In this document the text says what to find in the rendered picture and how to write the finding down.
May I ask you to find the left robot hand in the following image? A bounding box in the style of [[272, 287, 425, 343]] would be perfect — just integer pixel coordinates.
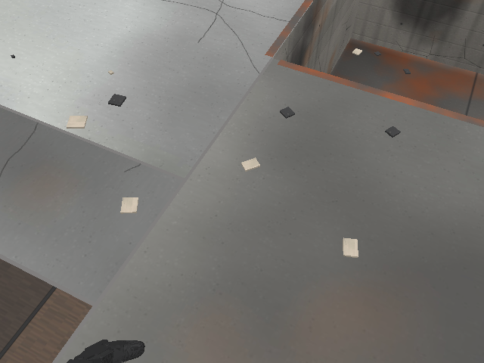
[[67, 340, 145, 363]]

